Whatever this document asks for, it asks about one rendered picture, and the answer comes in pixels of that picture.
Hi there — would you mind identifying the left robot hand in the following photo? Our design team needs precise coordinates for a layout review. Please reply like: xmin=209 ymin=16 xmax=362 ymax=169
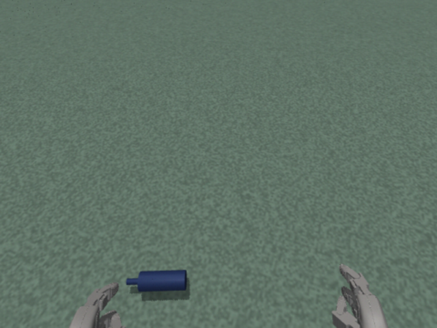
xmin=69 ymin=282 xmax=126 ymax=328

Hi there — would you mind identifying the bottle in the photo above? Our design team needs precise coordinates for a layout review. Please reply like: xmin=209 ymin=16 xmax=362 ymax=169
xmin=126 ymin=270 xmax=187 ymax=292

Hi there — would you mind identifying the right robot hand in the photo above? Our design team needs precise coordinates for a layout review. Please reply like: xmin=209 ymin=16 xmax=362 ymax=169
xmin=332 ymin=264 xmax=388 ymax=328

